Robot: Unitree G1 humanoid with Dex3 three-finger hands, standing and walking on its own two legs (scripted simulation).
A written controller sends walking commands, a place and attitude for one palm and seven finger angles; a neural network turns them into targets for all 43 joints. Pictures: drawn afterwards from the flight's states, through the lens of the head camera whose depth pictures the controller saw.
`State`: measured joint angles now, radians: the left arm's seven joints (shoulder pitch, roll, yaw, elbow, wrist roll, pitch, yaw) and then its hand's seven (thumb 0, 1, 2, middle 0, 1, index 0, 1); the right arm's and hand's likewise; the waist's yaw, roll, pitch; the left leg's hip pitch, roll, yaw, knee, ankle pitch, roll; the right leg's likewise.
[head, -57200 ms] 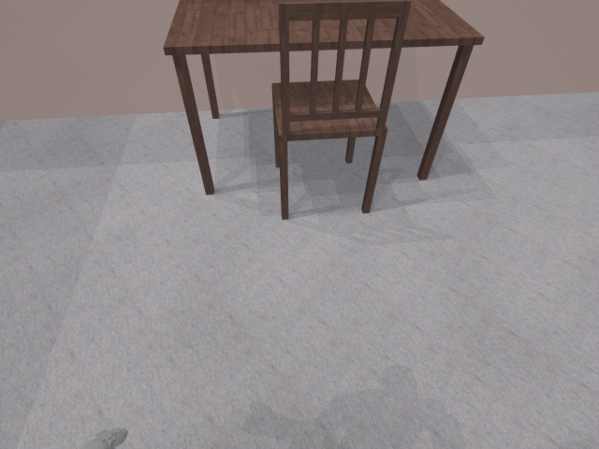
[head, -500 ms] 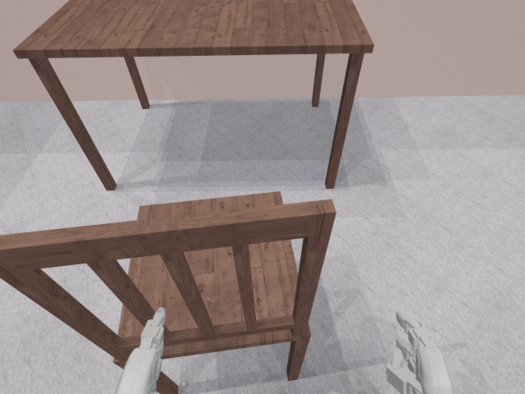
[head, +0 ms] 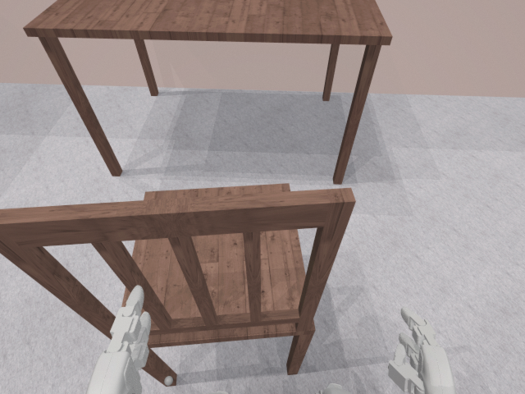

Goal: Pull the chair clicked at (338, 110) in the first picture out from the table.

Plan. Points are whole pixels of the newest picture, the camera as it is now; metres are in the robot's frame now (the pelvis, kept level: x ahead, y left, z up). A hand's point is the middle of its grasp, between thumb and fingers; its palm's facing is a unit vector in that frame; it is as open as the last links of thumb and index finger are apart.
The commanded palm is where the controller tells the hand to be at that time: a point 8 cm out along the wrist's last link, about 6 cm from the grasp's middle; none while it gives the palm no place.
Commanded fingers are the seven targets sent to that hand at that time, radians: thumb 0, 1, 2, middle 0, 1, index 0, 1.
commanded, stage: draw the hand back to the body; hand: left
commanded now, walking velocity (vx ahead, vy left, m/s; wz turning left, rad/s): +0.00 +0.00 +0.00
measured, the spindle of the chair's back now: (198, 286) +0.28 +0.13 +0.01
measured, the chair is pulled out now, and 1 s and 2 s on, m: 0.66 0.66 0.66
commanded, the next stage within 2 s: step back with the hand held close in 1.40 s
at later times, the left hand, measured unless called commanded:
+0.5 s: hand (90, 354) +0.15 +0.19 +0.12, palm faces +0.23 -0.90 -0.38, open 16.2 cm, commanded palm +0.11 +0.24 +0.15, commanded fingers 0.00 -0.01 0.46 -0.08 -0.11 -0.08 -0.11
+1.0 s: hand (6, 316) +0.16 +0.25 +0.19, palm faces +0.43 -0.75 -0.50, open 8.3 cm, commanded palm +0.14 +0.28 +0.25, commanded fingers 0.00 0.90 0.90 -0.20 -0.30 -0.20 -0.30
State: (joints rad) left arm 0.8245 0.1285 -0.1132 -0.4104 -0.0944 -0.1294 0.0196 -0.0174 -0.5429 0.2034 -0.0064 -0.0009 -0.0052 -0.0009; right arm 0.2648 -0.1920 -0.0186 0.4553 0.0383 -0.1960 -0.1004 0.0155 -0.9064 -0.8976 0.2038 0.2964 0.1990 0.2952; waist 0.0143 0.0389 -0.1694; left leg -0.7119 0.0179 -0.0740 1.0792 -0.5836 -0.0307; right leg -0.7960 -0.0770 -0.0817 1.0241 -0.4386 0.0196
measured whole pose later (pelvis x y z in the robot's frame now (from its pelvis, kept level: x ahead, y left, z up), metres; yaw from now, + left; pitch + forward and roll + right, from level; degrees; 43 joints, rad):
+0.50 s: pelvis +0.00 -0.01 +0.03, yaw +0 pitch +3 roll -1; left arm 0.76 0.29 0.09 -0.48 -0.05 -0.02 0.12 -0.02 -0.33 0.31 -0.04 -0.05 -0.06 -0.06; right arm 0.26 -0.19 0.01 0.49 0.05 -0.14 -0.15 0.02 -0.91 -0.90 0.20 0.30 0.20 0.30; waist 0.03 0.09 -0.11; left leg -0.44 0.03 -0.07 0.88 -0.50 -0.04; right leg -0.52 -0.06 -0.09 0.84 -0.37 0.01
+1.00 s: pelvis +0.01 -0.02 +0.07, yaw +1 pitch -5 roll -1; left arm 0.59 0.37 0.24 -0.41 -0.03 0.02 0.17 0.00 0.55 0.73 -0.17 -0.23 -0.41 -0.36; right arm 0.20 -0.23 0.04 0.65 0.02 -0.26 -0.13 0.02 -0.91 -0.90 0.20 0.30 0.20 0.30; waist 0.10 0.11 0.04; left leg -0.09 0.04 -0.07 0.54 -0.36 -0.05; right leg -0.19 -0.05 -0.11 0.54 -0.26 0.00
